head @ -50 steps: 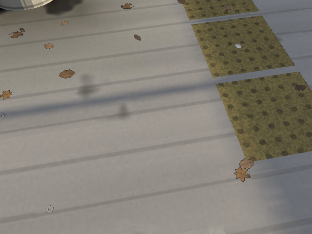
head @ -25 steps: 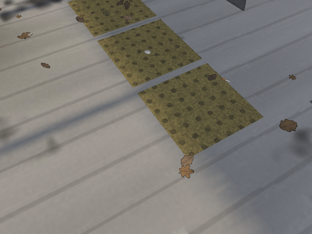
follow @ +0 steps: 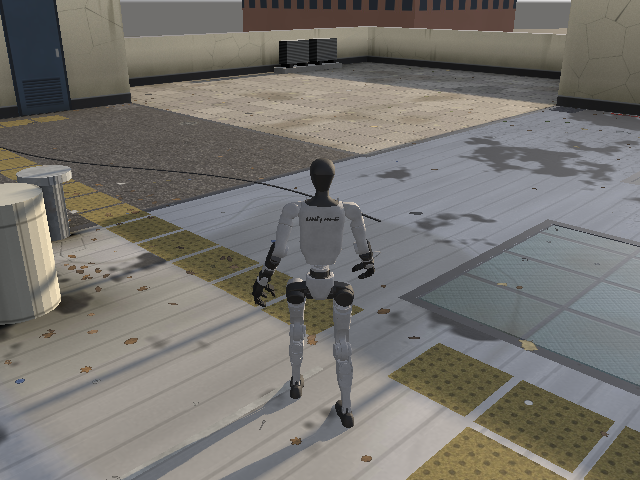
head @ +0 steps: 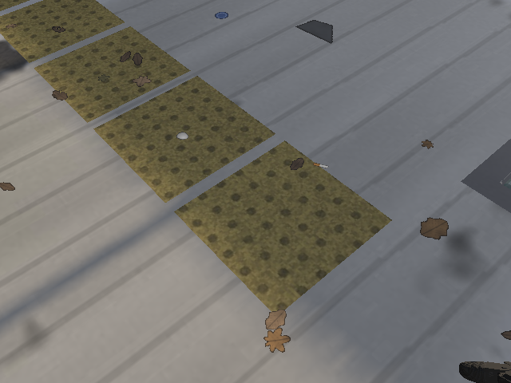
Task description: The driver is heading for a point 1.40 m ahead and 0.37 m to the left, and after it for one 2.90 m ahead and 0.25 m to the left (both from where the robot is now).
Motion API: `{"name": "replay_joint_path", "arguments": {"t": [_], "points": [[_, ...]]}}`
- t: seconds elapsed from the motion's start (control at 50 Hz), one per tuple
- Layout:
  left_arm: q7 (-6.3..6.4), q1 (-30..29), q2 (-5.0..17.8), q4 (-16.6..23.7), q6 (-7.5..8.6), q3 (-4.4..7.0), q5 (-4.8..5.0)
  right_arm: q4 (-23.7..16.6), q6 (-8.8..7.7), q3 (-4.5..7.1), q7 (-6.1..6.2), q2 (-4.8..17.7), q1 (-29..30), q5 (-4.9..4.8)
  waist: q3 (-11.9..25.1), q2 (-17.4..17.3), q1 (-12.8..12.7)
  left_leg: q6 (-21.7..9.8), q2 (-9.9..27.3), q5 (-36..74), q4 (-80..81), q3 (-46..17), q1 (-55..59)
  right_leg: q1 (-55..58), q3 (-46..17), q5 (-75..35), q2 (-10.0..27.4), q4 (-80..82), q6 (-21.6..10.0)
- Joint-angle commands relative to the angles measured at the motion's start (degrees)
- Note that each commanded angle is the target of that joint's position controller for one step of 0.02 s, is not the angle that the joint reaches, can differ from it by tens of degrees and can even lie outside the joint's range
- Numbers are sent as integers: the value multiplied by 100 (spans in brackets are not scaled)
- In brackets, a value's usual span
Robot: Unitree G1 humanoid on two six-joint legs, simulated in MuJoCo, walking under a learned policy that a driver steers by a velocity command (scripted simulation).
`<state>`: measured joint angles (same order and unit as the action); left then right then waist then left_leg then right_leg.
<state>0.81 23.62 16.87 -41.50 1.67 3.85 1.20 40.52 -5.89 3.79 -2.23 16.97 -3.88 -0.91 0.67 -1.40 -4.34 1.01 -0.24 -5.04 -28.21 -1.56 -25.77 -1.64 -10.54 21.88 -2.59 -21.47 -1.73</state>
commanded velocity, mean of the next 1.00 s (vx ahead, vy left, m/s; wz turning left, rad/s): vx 0.48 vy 0.00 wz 0.09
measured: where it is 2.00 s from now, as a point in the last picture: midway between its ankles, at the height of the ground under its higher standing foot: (238, 206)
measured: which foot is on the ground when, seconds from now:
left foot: up 0.00-0.00, down 0.02-0.54, up 0.56-1.00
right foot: down 0.00-0.04, up 0.06-0.52, down 0.54-1.00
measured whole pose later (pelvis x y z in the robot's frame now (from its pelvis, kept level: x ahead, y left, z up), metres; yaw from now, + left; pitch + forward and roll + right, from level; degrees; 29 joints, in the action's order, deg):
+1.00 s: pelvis +0.54 -0.02 +0.00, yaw +10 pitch +1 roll -3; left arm 0.1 18.4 16.2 -48.3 4.2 3.7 0.3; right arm 40.4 -2.1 2.0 -3.0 15.2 -5.7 -1.2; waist -2.2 -2.2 -4.4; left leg -2.2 4.4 0.4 -36.1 0.5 -36.1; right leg 6.2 12.9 19.6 -2.4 -12.2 -0.8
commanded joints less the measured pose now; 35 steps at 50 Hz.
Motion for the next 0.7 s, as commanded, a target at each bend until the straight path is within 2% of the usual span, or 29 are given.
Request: {"name": "replay_joint_path", "arguments": {"t": [0.02, 0.04, 0.06, 0.08, 0.1, 0.12, 0.14, 0.16, 0.18, 0.22, 0.26, 0.32, 0.38, 0.44, 0.48, 0.5, 0.52, 0.54, 0.56, 0.58, 0.6, 0.62, 0.64, 0.66, 0.7], "points": [[1, -126, 668, 299, 43, 149, -44, -243, -161, 290, 67, 861, -513, 37, 164, 915, 634, -434, 115, -162, 288, -3, 1540, -674, -790, -2327, 1021, -558, -666], [11, -179, 368, 429, 47, 28, -145, -130, -171, 355, 101, 1178, -1478, 120, 1015, 202, 1031, -841, 1063, -413, 258, -1066, 2961, -1414, -348, -1758, 608, -2282, -425], [54, 352, 109, 577, 128, -37, 40, 144, -122, 482, 36, 1654, -2007, 178, 1491, -1847, 777, -1654, 2084, -1939, 1050, -3745, 4344, -3342, 209, 729, -269, -4126, -12], [63, 175, 663, 454, 180, 73, 110, 136, -128, 321, -10, 1049, -1894, 31, 945, -1197, 869, -1612, 2138, -2837, 1402, -4115, 4107, -4107, -160, 977, -31, -4873, 22], [31, -309, 845, 486, 209, 122, 127, 114, -99, 229, 18, 762, -1627, 14, 298, -763, 882, -1433, 1966, -2574, 1384, -3278, 3577, -4358, -86, 498, 213, -5004, -42], [17, -550, 753, 498, 227, 90, 64, 52, -64, 179, 40, 671, -1373, 68, 70, -351, 772, -1346, 1730, -1954, 1434, -2668, 3106, -4242, 161, 63, 458, -4891, -49], [-14, -769, 685, 546, 258, 90, -24, 59, -30, 135, 56, 548, -1221, 97, -149, -206, 701, -1350, 1542, -1408, 1560, -2284, 2730, -4196, 297, -261, 635, -4585, -29], [-47, -787, 609, 548, 265, 91, -43, 49, -31, 93, 82, 487, -1139, 146, -158, -334, 591, -1306, 1392, -1015, 1678, -1968, 2457, -3951, 361, -494, 781, -4391, -13], [-69, -747, 518, 523, 256, 73, -36, 61, -41, 82, 93, 463, -1125, 141, -140, -449, 548, -1323, 1294, -732, 1786, -1762, 2309, -3807, 447, -612, 818, -4248, 28], [-86, -835, 357, 549, 225, 26, -62, 145, -68, 85, 114, 529, -1200, 69, -208, -424, 514, -1419, 1261, -208, 1949, -1413, 2116, -3850, 601, -745, 869, -3917, 137], [-86, -1210, 264, 685, 232, -27, -103, 222, -54, 109, 146, 669, -1270, 35, -344, -286, 575, -1452, 1237, 262, 2081, -1109, 2049, -3997, 707, -1136, 900, -3243, 248], [-148, -1765, 111, 797, 306, -106, -94, 330, 7, 113, 179, 784, -1419, 2, -397, -272, 753, -1287, 1021, 744, 2090, -552, 1937, -3636, 897, -2099, 791, -2039, 276], [-239, -2299, 105, 916, 359, -125, -36, 506, 61, 113, 195, 876, -1792, -45, -476, -229, 945, -1230, 1098, 748, 2069, -422, 1998, -3229, 1036, -2656, 607, -1305, 240], [-326, -2560, 234, 1040, 381, -81, -9, 650, 159, 128, 217, 933, -1961, -74, -538, -254, 877, -1114, 1373, 1132, 1822, -463, 2595, -3253, 969, -2382, 531, -909, 34], [-347, -2316, 409, 1004, 384, -4, -26, 676, 226, 163, 246, 1046, -1930, -66, -317, -340, 639, -994, 1433, 2267, 1339, -404, 2925, -2779, 1073, -1952, 370, -784, -148], [-324, -1818, 560, 880, 375, 83, -43, 667, 263, 173, 263, 1099, -1847, -63, 23, -380, 318, -904, 1332, 3234, 704, -256, 2919, -2037, 1232, -1882, 204, -680, -291], [-272, -947, 801, 625, 352, 214, -50, 637, 294, 127, 281, 1011, -1815, -30, 587, -308, -118, -744, 1064, 3550, -361, -45, 2550, -771, 1289, -1988, 167, -634, -473], [-195, 112, 1207, 438, 307, 321, -108, 478, 288, -9, 299, 703, -1871, 132, 1496, 336, -463, -551, 750, 1811, -2187, 132, 1305, 1075, 74, -2068, 1269, -911, -837], [-230, 193, 1590, 362, 316, 360, -138, 408, 170, -241, 240, -62, -2743, 80, 2256, 1878, 70, -238, -330, -2626, -4118, -90, -846, 2721, -2810, -773, 2616, -230, -1793], [-217, 189, 933, 389, 307, 228, -94, 515, 74, -90, 198, 634, -2304, -83, 2010, 1227, -258, -282, -68, -2772, -4675, -717, -1481, 2447, -3086, 41, 2499, 254, -1634], [-190, -217, 743, 390, 317, 148, -93, 308, 27, -3, 176, 891, -1666, -214, 1041, 940, -225, -331, 199, -2255, -4669, -581, -1770, 1647, -2080, -232, 2310, 379, -1357], [-187, -574, 644, 390, 327, 107, -122, 249, 16, -16, 197, 821, -1362, -178, 594, 496, -43, -311, 471, -1738, -4405, -457, -1582, 835, -1401, -830, 2079, 526, -1204], [-203, -841, 498, 374, 348, 69, -159, 236, 46, 7, 205, 765, -1240, -84, 256, 443, 128, -263, 621, -1429, -4099, -436, -1399, 214, -902, -1291, 1869, 715, -1125], [-207, -997, 392, 358, 394, 43, -212, 283, 122, 22, 197, 692, -1393, -81, 165, 579, 328, -232, 756, -1189, -3966, -494, -1051, -199, -513, -1539, 1725, 923, -1059], [-217, -1095, 365, 242, 504, 66, -186, 365, 277, -10, 210, 439, -1597, -93, 51, 588, 489, -139, 798, -1010, -3803, -478, -782, -645, -19, -1867, 1665, 1254, -1091]]}}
